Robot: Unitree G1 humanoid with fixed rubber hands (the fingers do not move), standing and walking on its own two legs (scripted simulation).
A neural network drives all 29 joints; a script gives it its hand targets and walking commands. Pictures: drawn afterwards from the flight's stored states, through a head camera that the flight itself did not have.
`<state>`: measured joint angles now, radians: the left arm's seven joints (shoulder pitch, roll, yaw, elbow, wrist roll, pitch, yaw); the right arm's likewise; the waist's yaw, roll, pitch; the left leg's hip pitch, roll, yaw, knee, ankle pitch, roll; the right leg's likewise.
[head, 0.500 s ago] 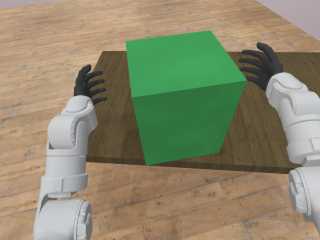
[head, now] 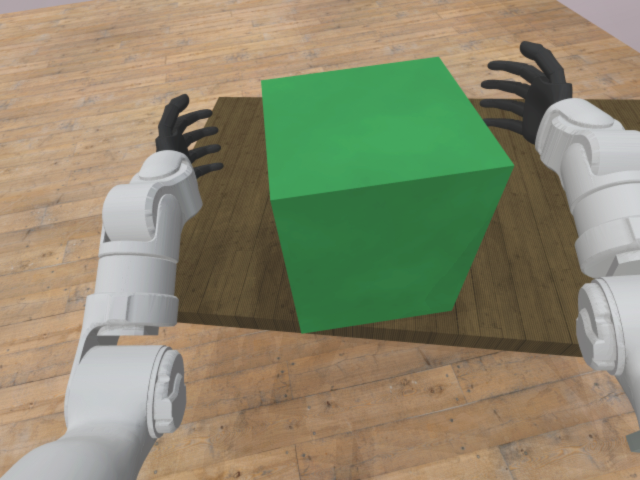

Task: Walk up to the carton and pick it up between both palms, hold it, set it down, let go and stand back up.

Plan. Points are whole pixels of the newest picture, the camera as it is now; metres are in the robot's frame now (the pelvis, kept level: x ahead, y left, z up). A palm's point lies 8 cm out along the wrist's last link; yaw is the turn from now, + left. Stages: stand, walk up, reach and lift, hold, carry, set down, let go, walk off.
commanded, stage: reach and lift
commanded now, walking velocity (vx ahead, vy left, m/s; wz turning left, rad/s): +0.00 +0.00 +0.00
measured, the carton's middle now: (364, 205) +0.47 +0.02 +0.07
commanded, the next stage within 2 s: none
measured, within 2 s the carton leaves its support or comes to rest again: neither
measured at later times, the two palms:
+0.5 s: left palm (206, 204) +0.41 +0.22 +0.12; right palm (518, 168) +0.49 -0.17 +0.13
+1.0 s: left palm (226, 225) +0.41 +0.20 +0.08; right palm (506, 179) +0.50 -0.17 +0.10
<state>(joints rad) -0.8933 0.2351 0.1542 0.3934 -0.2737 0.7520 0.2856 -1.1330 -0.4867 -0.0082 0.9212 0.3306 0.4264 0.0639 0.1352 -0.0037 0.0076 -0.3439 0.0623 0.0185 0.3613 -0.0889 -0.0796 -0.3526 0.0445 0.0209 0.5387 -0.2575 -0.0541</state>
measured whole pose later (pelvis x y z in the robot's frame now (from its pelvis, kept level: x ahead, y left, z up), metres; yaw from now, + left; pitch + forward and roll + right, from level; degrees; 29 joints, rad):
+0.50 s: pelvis +0.00 +0.01 +0.00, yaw +0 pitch +9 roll +1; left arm -0.86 0.12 0.15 0.58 -0.20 0.47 0.25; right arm -1.02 -0.49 0.00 0.99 0.33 0.23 0.10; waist 0.16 0.00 0.00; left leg -0.47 0.07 0.02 0.40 -0.09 -0.07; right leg -0.46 0.05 0.02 0.54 -0.24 -0.05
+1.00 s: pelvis +0.00 +0.00 -0.01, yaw +0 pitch +14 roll +1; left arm -0.77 0.03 0.15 0.65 -0.12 0.21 0.23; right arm -0.97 -0.47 0.00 1.04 0.33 0.05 0.10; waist 0.17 0.00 -0.05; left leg -0.56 0.08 0.02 0.41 -0.09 -0.07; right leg -0.55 0.06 0.02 0.54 -0.23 -0.05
